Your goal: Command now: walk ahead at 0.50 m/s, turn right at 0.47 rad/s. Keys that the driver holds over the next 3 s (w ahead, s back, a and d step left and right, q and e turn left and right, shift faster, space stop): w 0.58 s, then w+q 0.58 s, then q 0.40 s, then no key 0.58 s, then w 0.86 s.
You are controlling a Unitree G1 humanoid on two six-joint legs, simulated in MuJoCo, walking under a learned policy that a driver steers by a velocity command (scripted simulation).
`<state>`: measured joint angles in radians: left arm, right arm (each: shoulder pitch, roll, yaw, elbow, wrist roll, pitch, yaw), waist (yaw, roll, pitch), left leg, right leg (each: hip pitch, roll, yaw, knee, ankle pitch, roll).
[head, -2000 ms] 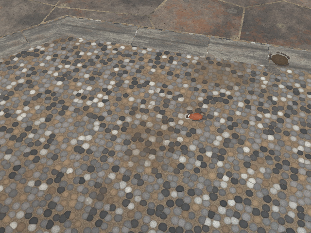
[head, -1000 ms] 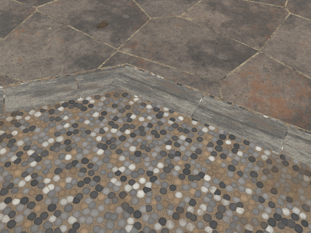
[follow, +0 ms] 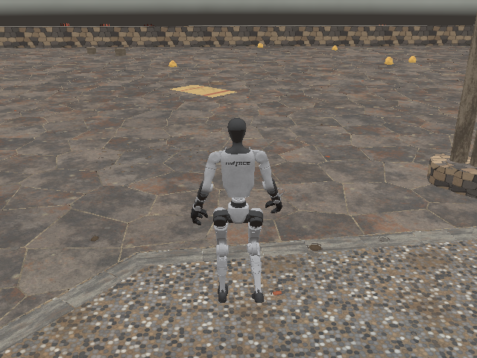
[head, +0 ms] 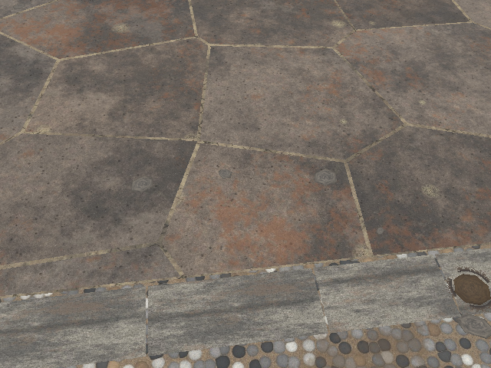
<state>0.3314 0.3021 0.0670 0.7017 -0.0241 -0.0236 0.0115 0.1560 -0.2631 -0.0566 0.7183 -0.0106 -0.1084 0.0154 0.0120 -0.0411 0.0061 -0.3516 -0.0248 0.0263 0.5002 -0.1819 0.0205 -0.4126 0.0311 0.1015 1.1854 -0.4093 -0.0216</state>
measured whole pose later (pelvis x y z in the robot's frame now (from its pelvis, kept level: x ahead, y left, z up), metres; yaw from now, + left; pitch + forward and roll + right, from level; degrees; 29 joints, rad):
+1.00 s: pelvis +0.53 -0.02 -0.01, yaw +6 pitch +2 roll -1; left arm 0.30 0.29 0.05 0.81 -0.01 -0.08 0.01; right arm 0.13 -0.30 -0.06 0.73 0.02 -0.06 0.05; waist 0.02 0.00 0.05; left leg -0.47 -0.06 0.01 0.60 -0.17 0.09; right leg -0.24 -0.02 0.00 1.11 -0.47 0.01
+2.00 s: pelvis +0.80 +0.02 +0.01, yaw +32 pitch +0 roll -1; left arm 0.16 0.29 0.05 0.83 0.00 0.02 0.01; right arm 0.15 -0.23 -0.02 0.68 -0.02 0.01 -0.01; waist 0.01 -0.03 0.02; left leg -0.26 -0.03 -0.02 0.49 -0.24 0.03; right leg -0.34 -0.05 0.00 0.72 -0.41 0.08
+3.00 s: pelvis +1.09 +0.13 +0.00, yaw +32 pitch +1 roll -1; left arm 0.16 0.27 0.05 0.84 0.01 -0.08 -0.04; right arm 0.32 -0.28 -0.05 0.85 0.03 -0.08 -0.01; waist 0.00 0.03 0.05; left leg -0.39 0.05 -0.05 1.20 -0.34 0.04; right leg -0.36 0.06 -0.06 0.47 -0.13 -0.07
